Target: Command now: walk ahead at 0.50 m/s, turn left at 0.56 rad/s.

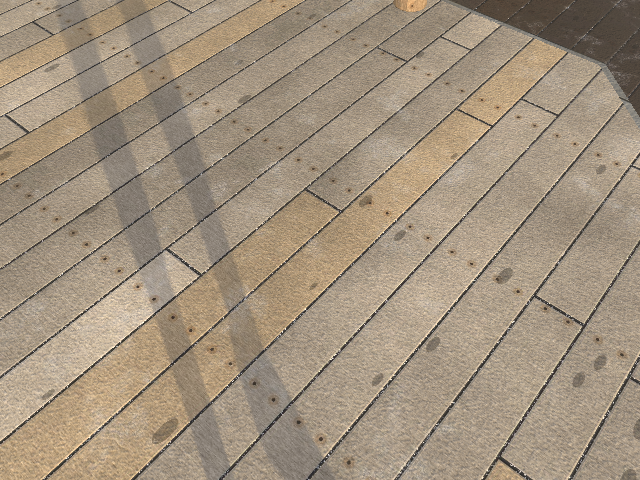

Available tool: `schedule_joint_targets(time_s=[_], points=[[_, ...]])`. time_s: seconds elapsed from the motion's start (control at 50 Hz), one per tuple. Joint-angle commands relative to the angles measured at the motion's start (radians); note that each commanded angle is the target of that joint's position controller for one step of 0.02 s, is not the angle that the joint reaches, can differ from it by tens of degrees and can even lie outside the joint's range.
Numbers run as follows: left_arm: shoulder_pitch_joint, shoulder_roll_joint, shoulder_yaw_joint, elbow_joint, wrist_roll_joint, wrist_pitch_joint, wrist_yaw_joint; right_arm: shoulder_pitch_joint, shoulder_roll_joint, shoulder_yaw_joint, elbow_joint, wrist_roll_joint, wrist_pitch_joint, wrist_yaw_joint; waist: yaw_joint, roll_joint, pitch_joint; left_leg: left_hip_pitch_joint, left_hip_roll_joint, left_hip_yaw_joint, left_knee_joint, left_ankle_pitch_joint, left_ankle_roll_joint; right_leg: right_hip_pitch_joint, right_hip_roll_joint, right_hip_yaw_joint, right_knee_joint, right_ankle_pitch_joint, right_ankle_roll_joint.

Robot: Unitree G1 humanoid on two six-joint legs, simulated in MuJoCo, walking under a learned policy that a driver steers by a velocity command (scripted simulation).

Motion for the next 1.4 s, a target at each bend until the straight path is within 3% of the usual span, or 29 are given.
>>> schedule_joint_targets(time_s=[0.02,0.14,0.24,0.3,0.34,0.36,0.38,0.4,0.42,0.44,0.46,0.5,0.56,0.64,0.78,0.82,0.86,0.88,0.9,0.92,0.94,0.96,1.0,1.04,1.08,1.18,1.32,1.36,1.4], points=[[0.069,0.084,0.018,-0.046,0.014,0.029,-0.007,0.032,-0.125,-0.023,-0.05,0.006,-0.037,-0.005,0.035,0.006,-0.042,0.05,0.265,-0.285,-0.21,0.394,0.146,-0.088,-0.024,-0.008,-0.085,0.045,0.042],[-0.172,0.086,0.01,-0.142,0.005,0.035,-0.018,0.162,-0.144,-0.027,-0.046,0.003,-0.028,-0.007,-0.057,0.067,-0.026,0.158,0.232,-0.311,-0.193,0.411,0.081,-0.212,0.004,-0.024,-0.359,0.243,0.062],[-0.292,0.083,-0.006,-0.191,-0.003,0.017,-0.028,0.226,-0.133,-0.019,-0.037,-0.009,-0.029,-0.019,-0.106,0.086,-0.016,0.272,0.262,-0.328,-0.154,0.496,0.068,-0.191,0.046,-0.043,-0.555,0.304,0.023],[-0.208,0.11,0.001,-0.172,-0.006,0.005,-0.026,0.184,-0.15,-0.015,-0.038,-0.016,-0.042,-0.027,-0.051,0.104,-0.023,0.286,0.298,-0.299,-0.12,0.649,0.023,-0.014,0.076,-0.054,-0.662,0.255,-0.047],[0.005,0.155,0.024,-0.103,-0.013,-0.003,-0.009,0.154,-0.173,-0.018,-0.035,-0.025,-0.048,-0.024,0.047,0.094,-0.119,0.302,0.268,-0.241,0.105,0.883,-0.008,0.22,0.138,-0.081,-0.716,0.189,-0.097],[0.153,0.18,0.035,-0.063,-0.005,-0.011,0.003,0.148,-0.162,-0.013,-0.039,-0.024,-0.05,-0.02,0.116,0.065,-0.2,0.209,0.229,-0.201,0.311,0.764,-0.023,0.421,0.083,-0.027,-0.74,0.193,-0.131],[0.281,0.266,0.054,-0.054,0.016,-0.013,0.013,0.201,-0.081,0.008,-0.073,-0.008,-0.054,-0.015,0.121,-0.09,-0.332,-0.006,0.136,-0.135,0.646,0.374,-0.056,0.658,-0.161,0.328,-0.75,0.085,-0.217],[0.253,0.296,0.07,-0.026,-0.007,0.006,0.0,0.295,-0.077,0.006,-0.065,0.003,-0.055,-0.007,0.047,-0.306,-0.366,-0.267,-0.011,-0.098,0.877,-0.29,-0.087,0.752,-0.299,0.778,-0.918,0.105,-0.342],[0.133,0.218,0.056,-0.055,-0.032,0.014,-0.015,0.225,-0.124,0.006,-0.065,-0.036,-0.051,-0.012,0.016,-0.116,-0.2,-0.374,0.081,-0.143,0.921,-0.233,-0.075,0.632,-0.257,0.725,-0.94,-0.024,-0.331],[0.068,0.157,0.043,-0.069,-0.036,0.013,-0.021,0.116,-0.124,0.009,-0.085,-0.041,-0.055,-0.005,0.021,-0.015,-0.101,-0.387,0.127,-0.136,0.881,-0.154,-0.08,0.509,-0.213,0.563,-0.945,-0.001,-0.313],[0.054,0.13,0.035,-0.061,-0.026,0.011,-0.022,0.067,-0.109,0.014,-0.104,-0.039,-0.058,0.0,0.005,0.016,-0.047,-0.371,0.16,-0.125,0.812,-0.12,-0.084,0.42,-0.157,0.468,-0.967,0.095,-0.283],[0.086,0.124,0.03,-0.025,-0.028,-0.001,-0.016,0.06,-0.086,0.023,-0.119,-0.053,-0.04,0.009,-0.025,-0.024,-0.039,-0.313,0.193,-0.113,0.714,-0.1,-0.111,0.347,-0.082,0.357,-0.985,0.267,-0.25],[0.142,0.157,0.043,-0.001,-0.039,-0.012,-0.013,0.035,-0.071,0.033,-0.138,-0.051,-0.023,0.013,-0.026,-0.048,-0.06,-0.319,0.201,-0.08,0.63,-0.093,-0.152,0.326,-0.055,0.302,-1.003,0.368,-0.271],[0.207,0.165,0.051,0.011,-0.04,-0.002,-0.008,-0.156,-0.059,0.046,-0.206,-0.045,-0.017,0.014,0.022,-0.046,-0.012,-0.389,0.215,-0.054,0.424,0.046,-0.198,0.309,-0.023,0.289,-1.042,0.31,-0.255],[0.3,0.182,0.065,0.015,-0.025,0.009,0.001,-0.338,-0.055,0.059,-0.278,-0.025,-0.033,0.015,0.089,-0.06,-0.034,-0.358,0.162,-0.059,0.201,0.129,-0.196,0.426,-0.026,0.333,-0.924,0.469,-0.217],[0.269,0.195,0.071,-0.001,-0.02,0.012,0.008,-0.306,-0.073,0.055,-0.279,-0.022,-0.042,0.011,0.06,-0.072,-0.044,-0.264,0.148,-0.075,0.134,0.081,-0.178,0.418,-0.034,0.366,-0.875,0.494,-0.191],[0.211,0.212,0.077,-0.022,-0.022,0.011,0.007,-0.166,-0.103,0.041,-0.24,-0.021,-0.054,-0.001,-0.012,-0.064,-0.088,-0.036,0.115,-0.065,0.043,0.037,-0.149,0.354,-0.006,0.376,-0.764,0.54,-0.154],[0.204,0.196,0.073,-0.026,-0.032,0.004,-0.001,-0.056,-0.142,0.026,-0.213,-0.031,-0.067,-0.015,-0.065,-0.004,-0.154,0.146,0.167,-0.108,-0.009,0.039,-0.118,0.294,0.056,0.33,-0.602,0.51,-0.129],[0.2,0.126,0.053,-0.062,-0.044,-0.006,-0.006,0.107,-0.223,0.007,-0.207,-0.054,-0.072,-0.034,-0.125,0.124,-0.303,0.365,0.41,-0.339,-0.042,-0.167,-0.062,0.181,0.116,0.226,-0.332,0.276,-0.103],[0.304,0.081,0.043,-0.091,-0.062,0.0,-0.004,0.092,-0.292,-0.012,-0.208,-0.057,-0.052,-0.036,-0.056,0.333,-0.345,0.494,0.599,-0.751,-0.164,-0.286,0.036,-0.096,0.246,0.107,-0.134,-0.261,-0.083],[0.301,0.153,0.051,-0.054,-0.027,0.021,0.005,0.044,-0.209,-0.004,-0.211,-0.045,-0.039,-0.031,-0.026,0.182,-0.231,0.385,0.585,-0.761,-0.159,-0.385,0.049,-0.18,0.143,0.094,-0.022,-0.207,-0.088],[0.234,0.156,0.054,-0.051,-0.014,0.026,-0.005,-0.008,-0.121,0.017,-0.225,-0.035,-0.039,-0.026,-0.025,0.07,-0.125,0.269,0.528,-0.61,-0.175,-0.327,0.029,-0.172,0.111,0.092,-0.017,-0.111,-0.084],[0.172,0.128,0.051,-0.063,-0.005,0.037,-0.024,-0.032,-0.078,0.029,-0.212,-0.035,-0.049,-0.022,-0.006,0.092,-0.054,0.149,0.44,-0.365,-0.214,-0.057,-0.005,-0.132,0.062,0.069,-0.065,-0.031,-0.062],[0.169,0.118,0.049,-0.072,0.001,0.057,-0.04,-0.004,-0.084,0.027,-0.189,-0.025,-0.066,-0.019,0.008,0.142,-0.059,0.118,0.406,-0.25,-0.227,0.116,-0.015,-0.11,0.053,0.049,-0.063,0.006,-0.048],[0.116,0.112,0.046,-0.095,0.0,0.066,-0.05,0.024,-0.088,0.021,-0.171,-0.015,-0.08,-0.013,0.01,0.122,-0.058,0.136,0.408,-0.181,-0.241,0.227,-0.004,-0.155,0.043,0.047,-0.062,0.051,-0.039],[-0.047,0.091,0.031,-0.156,-0.001,0.068,-0.069,0.08,-0.095,0.013,-0.132,-0.016,-0.077,-0.011,-0.012,0.098,-0.023,0.173,0.391,-0.027,-0.267,0.325,-0.001,-0.248,0.029,0.013,-0.197,0.198,-0.019],[-0.221,0.066,0.002,-0.214,0.006,0.053,-0.074,0.181,-0.125,0.009,-0.058,-0.018,-0.063,-0.011,-0.054,0.102,0.025,0.233,0.408,0.075,-0.241,0.449,-0.019,-0.089,0.073,-0.092,-0.563,0.202,-0.084],[-0.193,0.078,0.005,-0.206,0.014,0.046,-0.059,0.205,-0.144,0.01,-0.026,-0.016,-0.05,-0.013,-0.028,0.115,0.001,0.275,0.418,0.077,-0.138,0.728,-0.018,0.017,0.12,-0.119,-0.621,0.103,-0.121],[0.056,0.111,0.023,-0.119,0.028,0.022,-0.04,0.201,-0.151,0.015,-0.007,-0.003,-0.037,-0.014,0.094,0.091,-0.142,0.222,0.374,0.104,0.167,0.831,-0.039,0.349,0.157,-0.127,-0.742,0.156,-0.167]])
Velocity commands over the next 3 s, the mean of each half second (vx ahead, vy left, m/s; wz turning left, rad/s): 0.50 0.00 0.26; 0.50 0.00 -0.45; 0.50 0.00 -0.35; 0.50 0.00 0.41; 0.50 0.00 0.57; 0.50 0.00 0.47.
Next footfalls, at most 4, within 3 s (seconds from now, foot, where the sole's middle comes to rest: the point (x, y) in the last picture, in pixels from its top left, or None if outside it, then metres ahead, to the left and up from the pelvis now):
0.36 right None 0.39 -0.10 -0.77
0.88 left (291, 395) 0.65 0.09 -0.77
1.40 right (415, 321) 0.84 -0.20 -0.77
1.96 left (363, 218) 1.16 -0.09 -0.77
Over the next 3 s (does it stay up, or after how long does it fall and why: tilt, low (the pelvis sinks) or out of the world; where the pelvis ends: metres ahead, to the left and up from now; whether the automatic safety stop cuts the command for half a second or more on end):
stays up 1.55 -0.07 -0.01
